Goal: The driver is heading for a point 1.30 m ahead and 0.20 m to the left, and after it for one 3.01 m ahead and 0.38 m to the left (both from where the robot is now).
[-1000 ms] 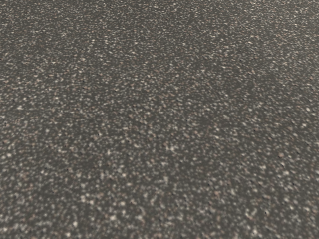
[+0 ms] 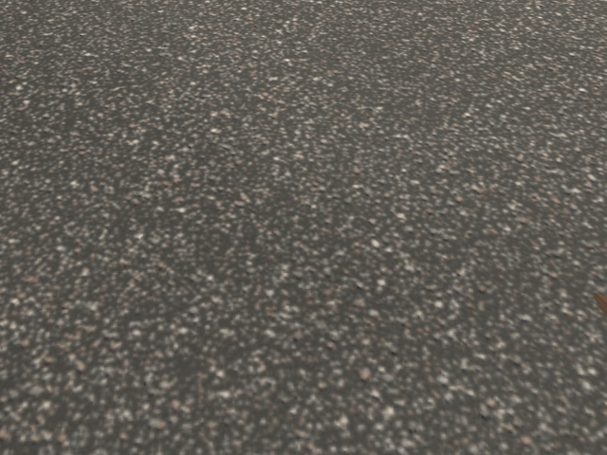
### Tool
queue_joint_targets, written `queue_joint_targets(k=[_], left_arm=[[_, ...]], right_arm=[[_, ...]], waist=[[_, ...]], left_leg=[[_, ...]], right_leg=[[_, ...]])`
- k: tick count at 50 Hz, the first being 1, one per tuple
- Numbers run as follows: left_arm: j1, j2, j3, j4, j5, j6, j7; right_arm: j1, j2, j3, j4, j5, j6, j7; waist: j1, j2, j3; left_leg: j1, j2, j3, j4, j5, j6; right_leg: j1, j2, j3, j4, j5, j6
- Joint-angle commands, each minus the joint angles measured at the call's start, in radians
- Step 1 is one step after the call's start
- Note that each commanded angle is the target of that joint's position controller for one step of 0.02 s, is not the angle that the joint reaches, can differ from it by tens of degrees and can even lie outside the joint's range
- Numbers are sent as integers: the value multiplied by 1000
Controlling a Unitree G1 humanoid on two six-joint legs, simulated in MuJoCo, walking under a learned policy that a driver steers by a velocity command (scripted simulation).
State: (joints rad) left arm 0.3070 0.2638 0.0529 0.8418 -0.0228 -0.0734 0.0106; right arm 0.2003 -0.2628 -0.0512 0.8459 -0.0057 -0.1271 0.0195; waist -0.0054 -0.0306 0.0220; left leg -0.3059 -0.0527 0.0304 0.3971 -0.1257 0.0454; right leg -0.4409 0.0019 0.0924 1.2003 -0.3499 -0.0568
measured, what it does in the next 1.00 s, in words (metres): walks ahead, turning left: right foot, then left foot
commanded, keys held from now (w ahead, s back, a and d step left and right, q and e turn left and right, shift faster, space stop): w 0.18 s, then w+q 0.76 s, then w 0.06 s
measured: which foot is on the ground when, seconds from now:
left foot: down 0.00-0.34, up 0.36-0.88, down 0.90-1.00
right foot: up 0.00-0.32, down 0.34-0.90, up 0.92-1.00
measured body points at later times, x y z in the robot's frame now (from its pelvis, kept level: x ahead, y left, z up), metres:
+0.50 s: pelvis +0.27 -0.07 +0.00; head +0.29 -0.09 +0.45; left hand +0.37 +0.20 -0.10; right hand +0.35 -0.34 -0.14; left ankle +0.21 +0.08 -0.65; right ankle +0.30 -0.16 -0.74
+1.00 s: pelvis +0.51 +0.03 -0.01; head +0.55 +0.05 +0.43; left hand +0.48 +0.32 -0.14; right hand +0.76 -0.16 -0.11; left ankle +0.55 +0.11 -0.74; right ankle +0.44 -0.16 -0.63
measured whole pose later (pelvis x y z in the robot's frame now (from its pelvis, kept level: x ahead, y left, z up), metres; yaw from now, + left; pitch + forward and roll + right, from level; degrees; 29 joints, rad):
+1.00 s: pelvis +0.51 +0.03 -0.01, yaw +23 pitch +2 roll +0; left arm 0.25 0.28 0.06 0.83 -0.03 -0.11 0.01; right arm 0.16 -0.28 -0.08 0.71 0.02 -0.05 0.04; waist 0.01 -0.01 0.06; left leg -0.41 -0.08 0.04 0.57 -0.19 0.10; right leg -0.36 -0.07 0.00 1.25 -0.41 0.00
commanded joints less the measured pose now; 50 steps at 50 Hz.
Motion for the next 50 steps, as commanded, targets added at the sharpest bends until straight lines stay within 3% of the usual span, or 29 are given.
queue_joint_targets(k=[1, 5, 9, 12, 14, 15, 16, 17, 18, 19, 20, 22, 23, 25, 28, 33, 36, 39, 41, 42, 43, 44, 45, 46, 47, 48, 49, 50], left_arm=[[36, 28, 7, -65, 4, -9, -3], [-103, 18, -11, -126, 22, -13, -6], [-235, 22, -19, -160, 12, -22, -20], [-318, 44, -15, -200, 3, -30, -31], [-305, 74, -4, -208, 2, -40, -37], [-253, 92, 7, -195, 4, -44, -37], [-136, 130, 30, -160, 8, -46, -30], [45, 199, 56, -127, 22, -47, -18], [151, 299, 79, -113, 39, -32, -14], [182, 225, 62, -102, 37, -32, -18], [115, 162, 42, -108, 27, -36, -21], [-32, 85, 18, -118, 23, -42, -31], [-71, 64, 14, -114, 28, -48, -33], [-90, 63, 20, -95, 33, -60, -32], [-62, 90, 34, -61, 39, -65, -18], [-32, 131, 45, -30, 35, -50, 2], [22, 152, 51, -6, 25, -36, 8], [52, 168, 56, 12, 13, -14, 8], [35, 195, 62, 8, 7, -1, 11], [26, 212, 67, 4, 4, 5, 15], [13, 225, 70, 0, 2, 14, 19], [-2, 222, 66, -7, -2, 18, 22], [15, 173, 48, -34, 24, 7, 22], [81, 42, 6, -95, 32, -31, 6], [-44, 139, 23, -118, -5, -77, -10], [-96, 151, 26, -132, -34, -88, -16], [-87, 136, 22, -119, -18, -87, -8], [-81, 144, 30, -102, 8, -76, -1]], right_arm=[[26, -72, -12, -23, 1, -13, 5], [75, -138, -27, 3, 12, -7, -4], [132, -163, -26, 24, 27, 10, -7], [196, -166, -22, 50, 38, 25, -7], [192, -182, -25, 52, 39, 38, -12], [179, -190, -26, 50, 38, 44, -14], [174, -175, -19, 45, 33, 47, -16], [155, -123, 1, 21, 17, 43, -15], [255, -3, 34, -3, 15, 26, -15], [269, -58, 20, 11, 40, 13, -17], [206, -133, -4, -5, 60, 12, -19], [125, -119, -11, -21, 41, 29, -27], [132, -105, -18, -21, 36, 44, -26], [143, -64, -16, -23, 39, 69, -19], [97, -49, -20, -54, 34, 86, -17], [-54, -33, -13, -114, 25, 82, 9], [-165, -23, -5, -165, 25, 80, 29], [-229, -27, -4, -213, 30, 79, 47], [-215, -48, -15, -233, 30, 82, 54], [-171, -68, -26, -232, 30, 85, 53], [-68, -103, -47, -212, 34, 87, 50], [98, -162, -81, -170, 35, 89, 38], [230, -260, -115, -140, 32, 99, 12], [162, -343, -118, -173, 31, 88, 10], [205, -250, -92, -177, 20, 79, 15], [175, -185, -75, -164, 14, 69, 15], [101, -142, -61, -171, 20, 61, 18], [33, -96, -46, -184, 19, 58, 15]], waist=[[20, 95, -43], [-6, 74, -4], [-51, 92, 11], [-69, 103, 32], [-39, 113, 25], [1, 114, 4], [58, 101, -63], [139, 40, -193], [122, -215, -334], [131, -230, -374], [114, -153, -237], [55, -75, -102], [25, -91, -70], [-3, -79, -42], [-9, -32, -11], [32, -16, 37], [74, -1, 74], [85, -9, 89], [53, -38, 53], [21, -64, 11], [-40, -75, -50], [-130, -53, -137], [-165, 92, -221], [-40, 303, -338], [-124, 166, -383], [-107, 129, -249], [-48, 29, -156], [-13, 32, -118]], left_leg=[[149, 269, -299, -248, 33, 195], [135, 275, -211, -293, 114, 210], [128, 236, -115, -271, 130, 164], [174, 269, -162, -228, 89, 149], [210, 293, -200, -178, 79, 131], [206, 285, -198, -121, 125, 115], [177, 239, -169, 11, 230, 90], [36, 174, -113, 282, 152, 49], [-333, 31, -13, 661, -243, -23], [-443, 35, -147, 850, -435, -19], [-501, 82, -170, 906, -361, -7], [-448, 153, -142, 839, -209, -8], [-399, 177, -147, 800, -161, -9], [-349, 182, -139, 781, -105, -15], [-413, 181, -159, 715, -10, -24], [-419, 167, -102, 445, 185, -23], [-442, 162, -49, 343, 183, -5], [-450, 146, 2, 283, 89, 24], [-354, 96, 60, 263, -8, 58], [-271, 56, 91, 268, -61, 78], [-135, 10, 113, 252, -91, 104], [116, -31, 104, 173, -25, 144], [424, 132, -162, 147, 0, 206], [712, 379, -780, -14, -150, 418], [712, 395, -842, -123, -192, 392], [603, 367, -663, -112, -115, 338], [428, 320, -519, -108, 2, 292], [301, 277, -415, -117, 103, 260]], right_leg=[[-169, -111, 13, -51, 55, 1], [-224, -139, -26, -287, 198, 30], [-137, -95, -81, -520, 362, 40], [-104, -70, -78, -613, 341, 34], [-45, -52, -76, -675, 290, 17], [41, -35, -89, -709, 274, 7], [211, -20, -99, -731, 255, -14], [474, -149, 23, -716, 251, -68], [819, -410, 404, -774, 151, -192], [796, -445, 610, -877, 44, -225], [682, -416, 474, -891, 44, -186], [453, -327, 237, -953, 159, -141], [381, -294, 152, -991, 205, -125], [311, -268, 47, -1036, 313, -124], [321, -273, -58, -1056, 434, -132], [357, -262, -195, -1077, 424, -109], [431, -286, -239, -1064, 431, -101], [526, -308, -273, -1006, 511, -85], [548, -308, -306, -910, 786, -65], [553, -306, -318, -825, 967, -55], [536, -293, -332, -675, 1095, -43], [436, -253, -352, -454, 1052, -10], [150, -198, -346, -125, 597, 39], [-267, 31, -185, 227, -217, 95], [-371, -2, 12, 274, -194, 69], [-411, -52, -2, 224, -111, 42], [-352, -105, -10, 120, -30, 36], [-277, -141, -16, 34, 11, 42]])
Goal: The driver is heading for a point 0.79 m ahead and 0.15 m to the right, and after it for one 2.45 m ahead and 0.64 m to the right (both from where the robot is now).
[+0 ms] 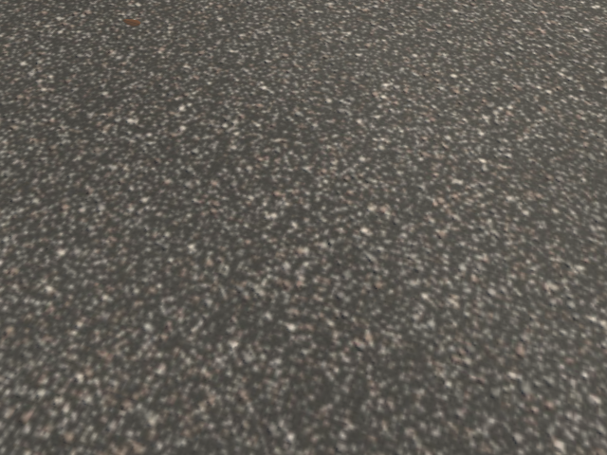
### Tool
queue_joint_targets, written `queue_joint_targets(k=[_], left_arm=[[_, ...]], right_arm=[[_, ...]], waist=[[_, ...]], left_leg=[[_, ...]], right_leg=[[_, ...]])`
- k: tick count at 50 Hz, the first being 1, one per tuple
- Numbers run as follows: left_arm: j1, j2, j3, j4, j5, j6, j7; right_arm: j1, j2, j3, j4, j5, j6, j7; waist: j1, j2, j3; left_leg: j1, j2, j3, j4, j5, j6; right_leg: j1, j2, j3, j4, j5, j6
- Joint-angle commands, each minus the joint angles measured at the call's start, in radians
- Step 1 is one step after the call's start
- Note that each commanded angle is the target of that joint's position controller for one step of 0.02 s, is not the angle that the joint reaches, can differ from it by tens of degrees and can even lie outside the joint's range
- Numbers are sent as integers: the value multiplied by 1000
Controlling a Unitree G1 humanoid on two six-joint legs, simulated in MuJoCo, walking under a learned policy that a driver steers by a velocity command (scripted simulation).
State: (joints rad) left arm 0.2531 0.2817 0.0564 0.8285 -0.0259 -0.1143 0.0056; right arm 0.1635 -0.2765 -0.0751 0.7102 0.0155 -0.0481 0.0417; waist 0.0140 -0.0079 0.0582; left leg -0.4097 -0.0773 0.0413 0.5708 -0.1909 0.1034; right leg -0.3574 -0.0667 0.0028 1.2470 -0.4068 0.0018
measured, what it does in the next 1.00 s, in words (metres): walks ahead, turning right: right foot, then left foot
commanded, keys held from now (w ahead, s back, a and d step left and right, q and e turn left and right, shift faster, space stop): w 0.02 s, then w+e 0.68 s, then w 0.26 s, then no key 0.04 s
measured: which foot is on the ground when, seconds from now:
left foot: down 0.00-0.46, up 0.48-0.90, down 0.92-1.00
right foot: up 0.00-0.42, down 0.44-0.96, up 0.98-1.00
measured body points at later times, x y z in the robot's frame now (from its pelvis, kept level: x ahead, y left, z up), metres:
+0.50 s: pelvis +0.29 -0.06 -0.01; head +0.33 -0.07 +0.44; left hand +0.51 +0.17 -0.10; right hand +0.31 -0.35 -0.13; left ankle +0.09 +0.07 -0.66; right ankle +0.38 -0.15 -0.73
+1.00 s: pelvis +0.58 -0.08 +0.00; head +0.60 -0.08 +0.45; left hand +0.73 +0.17 -0.12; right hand +0.68 -0.38 -0.07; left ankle +0.69 -0.01 -0.73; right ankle +0.40 -0.15 -0.67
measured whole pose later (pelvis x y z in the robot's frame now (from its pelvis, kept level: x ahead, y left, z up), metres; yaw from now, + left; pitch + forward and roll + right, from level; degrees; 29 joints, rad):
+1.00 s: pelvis +0.58 -0.08 +0.00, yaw -20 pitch +3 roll +0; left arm 0.36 0.29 0.05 0.75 -0.02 -0.05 0.00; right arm 0.12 -0.27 -0.04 0.68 -0.01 -0.12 0.02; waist 0.04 -0.03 -0.01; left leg -0.44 -0.04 0.01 0.54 -0.16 0.04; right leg -0.25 0.09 0.16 0.95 -0.49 -0.04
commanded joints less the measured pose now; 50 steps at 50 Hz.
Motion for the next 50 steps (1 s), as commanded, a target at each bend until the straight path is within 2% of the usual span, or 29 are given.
queue_joint_targets(k=[1, 3, 6, 9, 11, 14, 17, 18, 20, 21, 22, 23, 24, 25, 26, 27, 28, 29, 32, 35, 38, 41, 43, 45, 46, 47, 48, 49, 50], left_arm=[[0, 125, 31, -80, 19, -19, 2], [37, 96, 28, -65, 23, 9, -1], [-35, 71, 18, -87, 23, 28, 3], [-106, 59, 11, -100, 15, 24, -7], [-165, 46, 3, -114, 9, 19, -18], [-230, 43, -1, -144, 0, 17, -36], [-268, 43, -3, -179, 2, 14, -60], [-264, 45, -3, -188, 3, 13, -68], [-198, 75, 11, -189, 8, 19, -73], [-106, 107, 29, -174, 10, 24, -71], [44, 155, 54, -144, 10, 27, -62], [192, 244, 79, -125, 14, 35, -44], [169, 273, 81, -141, 4, 29, -45], [187, 191, 60, -140, 4, 32, -43], [151, 152, 50, -150, 11, 34, -37], [86, 146, 47, -162, 12, 35, -38], [32, 116, 38, -178, 13, 35, -35], [5, 113, 33, -195, 23, 37, -32], [-7, 133, 40, -201, 18, 35, -20], [19, 162, 49, -191, 8, 42, -3], [70, 149, 44, -168, 6, 50, 2], [121, 145, 40, -140, 4, 53, -1], [126, 149, 40, -133, 8, 56, -1], [102, 150, 41, -133, 10, 63, -1], [91, 127, 33, -139, 13, 62, -2], [77, 88, 15, -160, 25, 59, -2], [212, 34, -2, -164, 4, 46, -1], [198, 84, 2, -157, 3, 38, 0], [105, 143, 19, -165, -3, 39, 0]], right_arm=[[39, -69, -15, -60, -13, -24, -10], [44, -84, -17, -45, -15, -36, -13], [91, -112, -22, -7, -17, -48, -24], [113, -111, -16, 14, -19, -49, -33], [129, -122, -15, 29, -20, -51, -36], [162, -134, -18, 61, -19, -49, -38], [176, -138, -21, 82, -15, -31, -44], [168, -144, -23, 83, -13, -24, -49], [134, -174, -30, 71, -11, -11, -61], [123, -185, -31, 66, -11, -2, -68], [107, -183, -27, 58, -9, 3, -74], [131, -140, -7, 33, -30, -9, -79], [229, -22, 31, 6, -38, -40, -55], [157, -123, 14, 4, -13, -79, -33], [63, -142, 12, -32, 20, -96, -23], [25, -124, 17, -45, 9, -104, -25], [10, -136, 7, -44, -17, -98, -34], [28, -132, 4, -48, -24, -86, -35], [59, -101, 8, -52, -33, -55, -45], [-43, -68, 22, -80, -36, -49, -50], [-131, -52, 31, -88, -25, -59, -38], [-188, -74, 24, -107, -15, -73, -24], [-188, -98, 13, -116, -14, -82, -17], [-115, -113, 2, -102, -14, -88, -18], [-20, -141, -14, -79, -22, -92, -23], [135, -192, -29, -63, -33, -94, -30], [259, -277, -57, -21, -38, -81, -28], [276, -201, -39, -12, -15, -76, -18], [211, -148, -21, -22, -12, -71, -21]], waist=[[-4, 30, -135], [16, 31, -126], [-5, 42, -77], [-41, 57, -52], [-70, 58, -30], [-101, 55, 4], [-104, 52, 16], [-93, 59, 8], [-46, 98, -61], [6, 109, -121], [90, 84, -198], [132, -57, -316], [36, -300, -430], [102, -167, -449], [104, -106, -311], [57, 23, -198], [25, 53, -153], [-7, 22, -127], [-38, -16, -99], [-5, -38, -75], [50, -72, -85], [77, -83, -74], [67, -95, -70], [18, -117, -78], [-29, -110, -132], [-100, -35, -261], [-80, 254, -391], [-96, 269, -349], [-101, 158, -208]], left_leg=[[320, 277, -377, -314, 227, 192], [245, 266, -303, -353, 344, 195], [234, 253, -197, -389, 427, 173], [262, 221, -106, -408, 373, 116], [286, 228, -76, -427, 313, 93], [391, 274, -54, -424, 303, 87], [519, 319, -33, -362, 410, 74], [544, 327, -22, -328, 497, 64], [560, 319, 14, -197, 845, 37], [547, 306, 34, -63, 993, 22], [451, 268, 69, 149, 969, -12], [201, 210, 91, 480, 597, -51], [-232, -29, -25, 838, -331, -119], [-347, 36, -192, 889, -328, -89], [-391, 81, -176, 852, -259, -73], [-370, 123, -157, 748, -200, -72], [-315, 155, -147, 653, -167, -81], [-256, 167, -145, 619, -152, -93], [-210, 174, -113, 480, -116, -144], [-176, 146, -90, 257, 79, -175], [-99, 108, -74, 61, 279, -174], [-106, 102, -87, -21, 272, -145], [-102, 98, -90, -62, 195, -112], [-10, 83, -64, -112, 140, -73], [134, 92, -68, -125, 151, -39], [371, 229, -205, -99, 178, 30], [723, 422, -609, -151, -10, 199], [724, 469, -796, -255, -106, 212], [601, 448, -665, -249, -24, 173]], right_leg=[[-293, -90, 76, -48, 99, -11], [-245, -94, 53, -102, 141, 9], [-317, -100, 42, -228, 284, 30], [-325, -80, 31, -416, 484, 13], [-311, -57, 16, -528, 570, -3], [-355, -30, 21, -615, 563, -23], [-414, -6, 8, -658, 457, -54], [-400, 7, -8, -666, 408, -67], [-270, 69, -74, -658, 298, -102], [-142, 109, -100, -660, 265, -125], [86, 133, -87, -720, 331, -162], [399, -56, 191, -722, 398, -238], [736, -279, 767, -850, 263, -450], [767, -253, 776, -915, 145, -404], [655, -219, 622, -923, 164, -356], [481, -181, 517, -942, 265, -328], [365, -148, 446, -960, 363, -311], [275, -125, 415, -985, 422, -315], [140, -88, 332, -1022, 524, -322], [67, -28, 252, -1019, 493, -278], [77, -11, 223, -996, 409, -234], [170, -60, 284, -946, 361, -224], [238, -96, 336, -902, 369, -211], [264, -95, 348, -838, 462, -188], [247, -49, 317, -734, 571, -162], [142, 9, 249, -488, 493, -123], [-216, 157, 126, -133, 132, -43], [-371, 150, 177, -7, -173, -28], [-415, 110, 190, 59, -116, -24]])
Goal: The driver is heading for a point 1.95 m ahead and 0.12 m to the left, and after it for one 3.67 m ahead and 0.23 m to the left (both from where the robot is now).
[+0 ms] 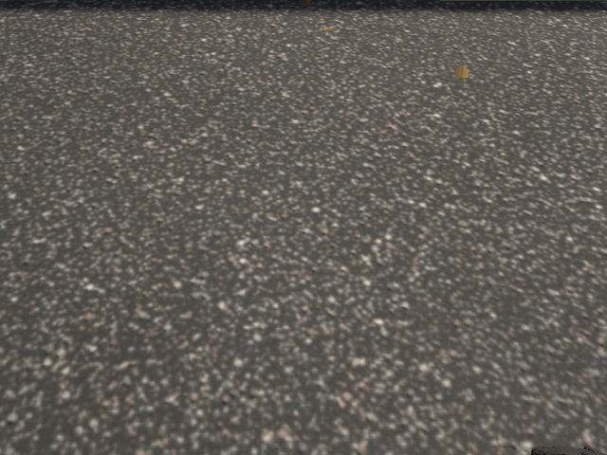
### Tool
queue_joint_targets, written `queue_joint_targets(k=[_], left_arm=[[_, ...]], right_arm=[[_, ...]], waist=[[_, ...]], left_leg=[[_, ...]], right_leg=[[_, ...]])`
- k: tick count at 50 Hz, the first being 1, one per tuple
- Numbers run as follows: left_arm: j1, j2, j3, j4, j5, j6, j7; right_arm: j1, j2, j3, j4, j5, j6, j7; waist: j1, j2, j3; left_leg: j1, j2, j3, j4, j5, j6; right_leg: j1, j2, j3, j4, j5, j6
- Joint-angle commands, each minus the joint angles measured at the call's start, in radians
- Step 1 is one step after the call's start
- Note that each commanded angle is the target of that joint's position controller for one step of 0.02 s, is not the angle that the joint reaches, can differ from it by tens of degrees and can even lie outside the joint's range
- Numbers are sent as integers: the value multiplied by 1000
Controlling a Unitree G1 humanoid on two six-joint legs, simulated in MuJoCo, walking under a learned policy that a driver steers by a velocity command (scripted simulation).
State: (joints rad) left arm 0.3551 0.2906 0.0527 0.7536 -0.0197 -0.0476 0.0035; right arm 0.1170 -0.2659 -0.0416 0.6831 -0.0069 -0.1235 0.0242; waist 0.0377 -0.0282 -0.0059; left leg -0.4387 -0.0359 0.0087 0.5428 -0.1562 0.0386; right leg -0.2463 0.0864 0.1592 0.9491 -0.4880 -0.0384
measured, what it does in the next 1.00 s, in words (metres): walks ahead: right foot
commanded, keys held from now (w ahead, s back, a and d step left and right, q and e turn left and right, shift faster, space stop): no key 1.00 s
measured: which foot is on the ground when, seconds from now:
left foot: down 0.00-1.00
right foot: up 0.00-0.34, down 0.36-1.00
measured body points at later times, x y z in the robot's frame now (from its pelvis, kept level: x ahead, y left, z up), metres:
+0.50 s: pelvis +0.15 -0.01 +0.01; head +0.16 -0.02 +0.46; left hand +0.33 +0.23 -0.08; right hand +0.23 -0.27 -0.13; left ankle +0.08 +0.10 -0.73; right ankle +0.19 -0.13 -0.73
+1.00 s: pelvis +0.14 -0.02 +0.01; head +0.15 -0.02 +0.45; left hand +0.27 +0.23 -0.12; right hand +0.17 -0.28 -0.14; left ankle +0.08 +0.10 -0.73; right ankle +0.19 -0.13 -0.73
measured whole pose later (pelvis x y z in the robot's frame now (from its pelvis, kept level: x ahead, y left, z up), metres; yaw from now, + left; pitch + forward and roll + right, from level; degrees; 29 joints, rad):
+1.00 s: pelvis +0.14 -0.02 +0.01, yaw +0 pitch -1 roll +0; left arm 0.13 0.21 0.06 0.89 0.00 0.01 0.03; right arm 0.26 -0.22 -0.02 1.01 -0.01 0.01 -0.04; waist -0.02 0.00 0.04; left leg -0.11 0.01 0.00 0.52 -0.38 -0.01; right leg -0.31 0.02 0.01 0.55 -0.21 -0.02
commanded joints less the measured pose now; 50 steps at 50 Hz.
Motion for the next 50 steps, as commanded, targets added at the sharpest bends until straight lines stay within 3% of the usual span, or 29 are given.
queue_joint_targets(k=[1, 2, 4, 8, 11, 14, 17, 18, 19, 20, 21, 22, 23, 25, 30, 36, 50], left_arm=[[-56, 130, 22, -103, 3, -24, 4], [-87, 120, 24, -113, 20, -21, 5], [-57, 81, 21, -102, 23, -7, 4], [-64, 15, -2, -90, 25, 10, 12], [-129, 26, 0, -91, 21, 14, 10], [-188, 40, 7, -107, 23, 16, 7], [-175, 48, 16, -101, 34, 9, 6], [-163, 91, 26, -104, 44, 6, 13], [-172, 139, 35, -115, 47, 13, 21], [-178, 70, 21, -107, 41, 25, 22], [-202, 31, 12, -109, 30, 31, 16], [-226, 25, 11, -110, 27, 36, 10], [-243, 32, 12, -116, 27, 35, 4], [-240, 52, 18, -107, 29, 27, -2], [-236, 40, 18, -78, 28, 20, 1], [-256, 34, 22, -37, 26, 29, 5], [-262, 26, 26, 102, 22, 46, 29]], right_arm=[[185, -135, -43, -13, 0, 12, -5], [138, -110, -32, -13, -2, 15, -1], [99, -80, -18, -3, -6, 13, 2], [72, -130, -28, 36, -5, 26, -12], [104, -145, -30, 67, 5, 48, -22], [121, -142, -27, 92, 9, 63, -22], [107, -119, -17, 109, 24, 71, -24], [141, -93, -8, 114, 7, 64, -24], [236, -72, -1, 126, -17, 53, -19], [258, -38, 11, 142, -17, 55, -23], [213, -56, 11, 137, -15, 66, -25], [181, -71, 7, 135, -11, 81, -29], [162, -88, 3, 139, -9, 96, -32], [159, -98, 0, 142, -9, 115, -36], [151, -89, 1, 168, -2, 122, -45], [142, -78, -2, 208, -1, 136, -54], [178, -55, 1, 307, -1, 119, -66]], waist=[[-99, 92, -87], [-72, 64, -43], [-25, 106, -47], [-8, 137, -96], [-41, 138, -114], [-59, 133, -92], [-28, 107, -74], [-41, 51, -102], [-101, -56, -152], [-96, -120, -189], [-79, -104, -157], [-73, -81, -124], [-65, -57, -83], [-65, -39, -64], [-61, -9, -90], [-62, 16, -54], [-52, 18, 25]], left_leg=[[504, 369, -489, -212, 153, 214], [404, 331, -389, -213, 369, 207], [303, 263, -254, -229, 593, 182], [240, 223, -112, -243, 762, 187], [255, 215, -83, -241, 687, 169], [282, 234, -111, -217, 570, 164], [265, 200, -128, -142, 376, 109], [226, 155, -111, -93, 266, 61], [129, 83, -66, -52, 33, 13], [112, 67, -36, -49, -131, -26], [118, 70, -35, -65, -146, -43], [127, 66, -29, -78, -124, -46], [127, 61, -30, -83, -98, -42], [159, 66, -36, -85, -45, -36], [212, 77, -43, -69, 45, -37], [220, 74, -39, -85, -4, -39], [160, 72, -34, -139, -142, -30]], right_leg=[[-489, -82, -10, 344, 25, 27], [-460, -111, -39, 287, 54, 38], [-351, -146, -66, 167, 88, 56], [-217, -137, -113, -93, 229, 86], [-152, -121, -126, -234, 374, 84], [-132, -115, -120, -327, 378, 64], [-2, -103, -130, -542, 521, 13], [106, -179, -52, -539, 781, -14], [244, -275, 28, -462, 998, -82], [260, -303, 56, -444, 932, -141], [215, -277, 55, -450, 805, -137], [163, -238, 30, -453, 690, -108], [123, -206, 3, -447, 646, -84], [86, -183, -19, -437, 658, -62], [111, -174, -34, -404, 765, -63], [87, -160, -44, -425, 653, -58], [78, -128, -68, -486, 395, -27]])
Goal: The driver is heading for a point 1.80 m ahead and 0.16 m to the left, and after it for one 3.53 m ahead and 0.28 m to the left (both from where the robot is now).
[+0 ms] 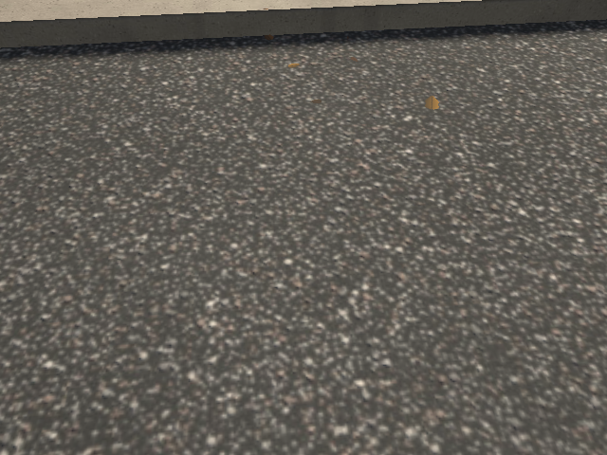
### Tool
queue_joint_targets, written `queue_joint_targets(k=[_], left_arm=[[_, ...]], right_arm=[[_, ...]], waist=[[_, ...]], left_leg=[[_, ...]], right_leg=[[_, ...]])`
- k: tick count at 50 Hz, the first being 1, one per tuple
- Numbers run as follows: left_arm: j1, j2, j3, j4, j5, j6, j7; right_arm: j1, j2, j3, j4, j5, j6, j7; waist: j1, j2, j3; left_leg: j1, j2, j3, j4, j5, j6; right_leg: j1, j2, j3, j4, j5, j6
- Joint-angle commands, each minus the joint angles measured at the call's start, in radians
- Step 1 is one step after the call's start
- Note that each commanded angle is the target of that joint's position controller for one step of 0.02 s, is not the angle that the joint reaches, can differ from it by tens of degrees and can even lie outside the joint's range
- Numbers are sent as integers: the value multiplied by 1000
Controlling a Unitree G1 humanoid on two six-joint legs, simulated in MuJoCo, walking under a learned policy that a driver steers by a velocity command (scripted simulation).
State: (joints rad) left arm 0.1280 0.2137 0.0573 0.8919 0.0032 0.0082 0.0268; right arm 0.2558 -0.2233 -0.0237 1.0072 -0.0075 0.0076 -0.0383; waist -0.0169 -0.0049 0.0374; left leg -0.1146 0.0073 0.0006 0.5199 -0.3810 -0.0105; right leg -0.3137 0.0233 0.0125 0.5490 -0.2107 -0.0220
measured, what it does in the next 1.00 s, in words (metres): lifts its left foot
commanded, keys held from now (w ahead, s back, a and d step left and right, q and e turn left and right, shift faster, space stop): no key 0.62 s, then w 0.38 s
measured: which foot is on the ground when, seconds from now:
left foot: down 0.00-0.90, up 0.92-1.00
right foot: down 0.00-1.00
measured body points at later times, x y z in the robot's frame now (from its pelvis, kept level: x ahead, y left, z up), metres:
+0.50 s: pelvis -0.01 +0.01 +0.00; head +0.00 +0.01 +0.45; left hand +0.07 +0.25 -0.15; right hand -0.02 -0.23 -0.15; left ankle -0.06 +0.13 -0.73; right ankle +0.05 -0.11 -0.73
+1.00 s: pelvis +0.08 -0.03 +0.01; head +0.09 -0.04 +0.46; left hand +0.10 +0.23 -0.13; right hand +0.09 -0.29 -0.15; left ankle -0.01 +0.11 -0.64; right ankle +0.07 -0.11 -0.73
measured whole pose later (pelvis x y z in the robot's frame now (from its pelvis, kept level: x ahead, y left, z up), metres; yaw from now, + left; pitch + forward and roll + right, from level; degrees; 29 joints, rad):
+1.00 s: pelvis +0.08 -0.03 +0.01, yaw +0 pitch +0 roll +0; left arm 0.28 0.22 0.05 1.10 -0.01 -0.11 -0.02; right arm 0.36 -0.24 -0.05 1.02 0.04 -0.09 -0.01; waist 0.02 0.03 0.00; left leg -0.36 0.02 -0.03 1.14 -0.38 0.06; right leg -0.20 0.03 -0.06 0.48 -0.29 -0.06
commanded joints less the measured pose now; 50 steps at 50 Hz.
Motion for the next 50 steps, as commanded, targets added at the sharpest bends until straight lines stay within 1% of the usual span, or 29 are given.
queue_joint_targets(k=[1, 7, 16, 31, 32, 33, 34, 35, 36, 37, 38, 39, 40, 41, 42, 43, 44, 45, 46, 47, 48, 49, 50], left_arm=[[-34, 102, 21, -27, -1, -9, 7], [-30, 98, 18, 29, -2, -5, 9], [-17, 91, 10, 99, -4, -2, 11], [5, 82, -2, 172, -7, 2, 15], [23, 72, -5, 184, -7, 3, 14], [29, 77, -3, 190, -10, 4, 15], [30, 86, 2, 191, -15, 2, 15], [10, 88, 3, 182, -15, -7, 12], [-30, 78, 1, 164, -18, -23, 6], [-61, 61, -3, 148, -23, -43, -3], [-81, 59, -4, 136, -25, -60, -12], [-85, 63, -3, 129, -30, -74, -21], [-82, 63, -3, 125, -36, -85, -27], [-63, 61, -2, 127, -43, -95, -33], [-8, 58, 1, 148, -45, -101, -36], [82, 71, 14, 189, -42, -101, -37], [202, 99, 32, 226, -38, -97, -36], [352, 181, 57, 251, -34, -98, -31], [471, 246, 62, 265, -30, -104, -40], [378, 166, 30, 250, -15, -120, -42], [284, 122, 13, 215, -14, -129, -43], [223, 103, 2, 193, -12, -132, -48], [196, 93, -6, 181, -10, -131, -52]], right_arm=[[44, -95, -16, -12, 0, -14, -4], [76, -77, -11, 17, -1, -22, -4], [121, -53, -4, 47, 0, -30, -4], [172, -29, 1, 69, 2, -34, -3], [195, -21, 2, 80, 3, -32, -4], [202, -35, -3, 82, 7, -30, -6], [192, -62, -12, 71, 12, -28, -9], [199, -80, -17, 61, 17, -30, -12], [230, -105, -26, 59, 23, -37, -14], [230, -146, -41, 56, 30, -48, -13], [213, -161, -50, 51, 31, -58, -12], [205, -144, -48, 45, 27, -67, -9], [198, -130, -47, 39, 27, -73, -4], [184, -124, -47, 33, 33, -75, 2], [156, -125, -47, 25, 39, -72, 7], [150, -127, -46, 18, 37, -70, 12], [129, -134, -45, 6, 33, -73, 14], [90, -81, -30, -24, 30, -82, 17], [94, -12, -13, -61, 31, -102, 14], [65, -60, -27, -72, 55, -117, 18], [41, -76, -31, -80, 67, -126, 28], [35, -79, -35, -76, 59, -132, 30], [24, -90, -46, -77, 47, -132, 29]], waist=[[3, -5, -15], [8, 0, 0], [12, 7, 9], [17, 11, 13], [15, 16, -7], [14, 30, 13], [11, 55, 40], [-2, 74, 76], [-23, 113, 107], [-30, 171, 146], [-29, 182, 182], [-24, 168, 193], [-15, 158, 194], [2, 147, 184], [36, 135, 162], [66, 123, 115], [119, 100, 54], [176, -104, -7], [187, -317, -99], [131, -179, -40], [97, -117, 23], [70, -67, 40], [53, -48, 55]], left_leg=[[-168, 28, -25, -119, 77, 20], [-185, 27, -23, -133, 56, 23], [-188, 23, -19, -146, 65, 25], [-178, 21, -15, -156, 110, 29], [-170, 17, -12, -169, 16, 34], [-184, 17, -23, -180, -108, 50], [-195, 33, -55, -192, -237, 80], [-195, 72, -113, -226, -351, 114], [-165, 144, -213, -285, -426, 158], [-131, 248, -338, -353, -446, 208], [-117, 319, -409, -374, -399, 243], [-77, 335, -414, -368, -315, 249], [-39, 324, -381, -348, -232, 235], [-36, 295, -325, -320, -171, 210], [-92, 247, -246, -280, -114, 180], [-167, 192, -185, -216, -20, 158], [-234, 147, -128, -94, 164, 134], [-390, 33, 5, 252, 240, 66], [-583, -75, 7, 579, -125, 26], [-668, -16, -107, 752, -144, 53], [-705, 35, -115, 788, -47, 84], [-690, 78, -98, 752, 52, 100], [-669, 107, -83, 695, 119, 101]], right_leg=[[145, -64, 78, -89, 108, -42], [147, -57, 71, -99, 78, -36], [148, -51, 65, -105, 84, -33], [153, -46, 59, -105, 128, -30], [160, -33, 45, -103, 23, -29], [134, -11, 23, -83, -121, -29], [79, 15, -4, -47, -273, -31], [3, 25, -16, -8, -348, -33], [-79, 30, -37, 62, -319, -29], [-156, 21, -69, 164, -209, -26], [-217, -26, -43, 231, -171, -34], [-268, -53, -29, 257, -201, -44], [-283, -68, -28, 225, -235, -53], [-229, -67, -42, 136, -229, -60], [-79, -41, -82, 18, -162, -60], [107, 14, -121, -29, -78, -49], [273, 19, -89, -40, -40, -54], [437, -163, 217, -180, -145, -136], [566, -384, 675, -368, -234, -279], [500, -417, 706, -374, -282, -282], [431, -383, 571, -370, -253, -246], [379, -337, 448, -383, -189, -210], [340, -300, 352, -393, -88, -184]])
